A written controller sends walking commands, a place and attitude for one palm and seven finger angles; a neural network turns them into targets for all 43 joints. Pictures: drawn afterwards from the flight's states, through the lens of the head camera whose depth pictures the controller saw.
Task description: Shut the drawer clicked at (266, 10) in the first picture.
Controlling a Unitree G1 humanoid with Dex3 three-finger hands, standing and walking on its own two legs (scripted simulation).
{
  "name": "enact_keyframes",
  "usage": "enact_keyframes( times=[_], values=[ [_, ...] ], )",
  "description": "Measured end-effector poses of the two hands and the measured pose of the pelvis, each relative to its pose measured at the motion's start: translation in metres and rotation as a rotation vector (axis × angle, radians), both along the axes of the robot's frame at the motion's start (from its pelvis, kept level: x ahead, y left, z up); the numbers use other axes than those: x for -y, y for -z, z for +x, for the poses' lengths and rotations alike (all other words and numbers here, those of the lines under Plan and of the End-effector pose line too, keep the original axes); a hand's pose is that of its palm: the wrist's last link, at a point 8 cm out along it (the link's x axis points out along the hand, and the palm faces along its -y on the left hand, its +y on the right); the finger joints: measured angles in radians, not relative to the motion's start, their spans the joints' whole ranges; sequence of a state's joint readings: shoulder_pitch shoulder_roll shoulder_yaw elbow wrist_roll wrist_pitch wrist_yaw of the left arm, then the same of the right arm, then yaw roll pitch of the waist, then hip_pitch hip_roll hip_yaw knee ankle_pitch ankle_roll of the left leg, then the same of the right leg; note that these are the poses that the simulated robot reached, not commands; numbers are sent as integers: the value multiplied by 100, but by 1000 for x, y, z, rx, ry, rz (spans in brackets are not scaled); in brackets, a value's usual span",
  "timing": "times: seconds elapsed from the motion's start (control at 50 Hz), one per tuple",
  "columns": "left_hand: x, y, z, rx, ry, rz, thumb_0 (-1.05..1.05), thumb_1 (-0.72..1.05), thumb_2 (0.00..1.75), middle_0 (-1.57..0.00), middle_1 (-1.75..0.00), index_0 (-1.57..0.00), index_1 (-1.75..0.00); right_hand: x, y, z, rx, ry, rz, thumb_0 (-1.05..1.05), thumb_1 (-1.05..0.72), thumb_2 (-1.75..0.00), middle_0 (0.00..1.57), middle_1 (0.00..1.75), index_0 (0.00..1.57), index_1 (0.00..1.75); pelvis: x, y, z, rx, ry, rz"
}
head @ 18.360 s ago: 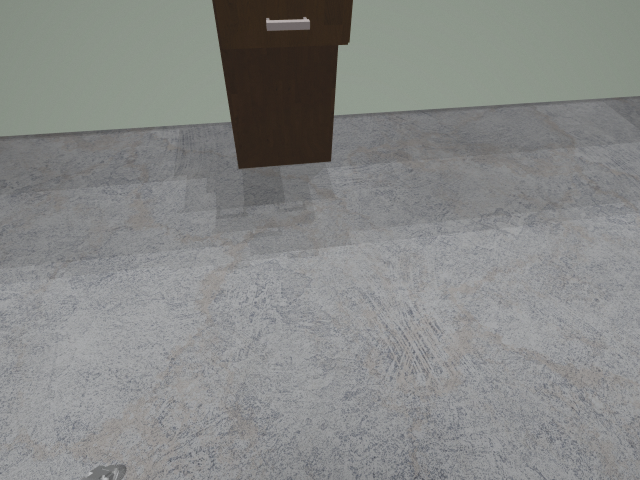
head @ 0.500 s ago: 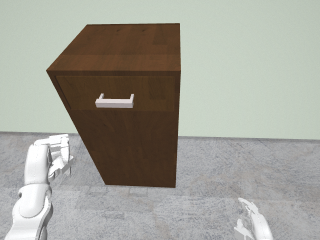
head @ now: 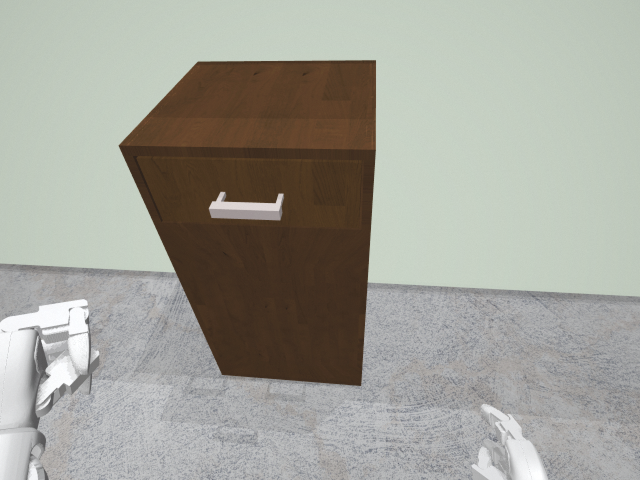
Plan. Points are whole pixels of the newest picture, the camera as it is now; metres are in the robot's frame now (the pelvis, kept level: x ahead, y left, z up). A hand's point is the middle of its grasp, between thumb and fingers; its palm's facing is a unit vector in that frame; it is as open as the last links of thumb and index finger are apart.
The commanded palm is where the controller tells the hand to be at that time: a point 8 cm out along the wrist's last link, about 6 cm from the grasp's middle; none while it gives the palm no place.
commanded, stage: step back with the hand held close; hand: left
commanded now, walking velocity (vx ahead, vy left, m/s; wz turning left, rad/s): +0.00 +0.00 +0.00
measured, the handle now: (248, 204) +0.59 +0.23 +0.02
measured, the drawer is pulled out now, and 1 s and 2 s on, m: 0.00 0.00 0.00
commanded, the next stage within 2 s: stop stepping back and stand still in 1.42 s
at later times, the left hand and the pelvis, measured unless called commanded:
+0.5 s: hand (77, 377) +0.16 +0.25 +0.14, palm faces +0.30 -0.82 -0.50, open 3.2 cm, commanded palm +0.10 +0.30 +0.17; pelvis -0.03 +0.02 +0.00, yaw +0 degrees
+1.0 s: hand (5, 433) +0.10 +0.28 +0.16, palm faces +0.37 -0.79 -0.48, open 3.2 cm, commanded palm +0.03 +0.32 +0.17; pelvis -0.09 +0.03 -0.01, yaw +3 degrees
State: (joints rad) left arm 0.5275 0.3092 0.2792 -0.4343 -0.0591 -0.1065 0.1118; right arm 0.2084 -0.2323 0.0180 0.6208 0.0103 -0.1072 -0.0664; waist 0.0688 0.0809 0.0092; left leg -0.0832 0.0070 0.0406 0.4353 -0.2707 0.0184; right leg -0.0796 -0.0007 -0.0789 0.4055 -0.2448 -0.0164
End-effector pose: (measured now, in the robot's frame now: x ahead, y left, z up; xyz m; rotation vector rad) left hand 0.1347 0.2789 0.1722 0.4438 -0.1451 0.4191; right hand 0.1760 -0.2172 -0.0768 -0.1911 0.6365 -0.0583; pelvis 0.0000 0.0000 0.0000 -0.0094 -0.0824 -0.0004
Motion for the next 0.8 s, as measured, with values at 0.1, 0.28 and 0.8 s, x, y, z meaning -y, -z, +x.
enact_keyframes(
  times=[0.1,0.28,0.8],
  values=[
    [3,2,1,7,14,-12,1,89,90,-140,-160,-141,-160,1,-2,-4,13,6,-4,1,-90,-90,20,30,20,30,0,0,-3,5,3,0],
    [-7,-11,8,30,61,86,1,89,90,-140,-160,-141,-160,10,-2,-22,-49,55,-24,1,-90,-90,20,30,20,30,-5,0,-12,-57,8,-9],
    [-18,1,-55,47,108,111,1,88,90,-140,-160,-141,-160,-6,0,-81,-61,81,-71,1,-90,-90,21,30,20,30,-22,12,-73,-96,1,-24]
  ],
)
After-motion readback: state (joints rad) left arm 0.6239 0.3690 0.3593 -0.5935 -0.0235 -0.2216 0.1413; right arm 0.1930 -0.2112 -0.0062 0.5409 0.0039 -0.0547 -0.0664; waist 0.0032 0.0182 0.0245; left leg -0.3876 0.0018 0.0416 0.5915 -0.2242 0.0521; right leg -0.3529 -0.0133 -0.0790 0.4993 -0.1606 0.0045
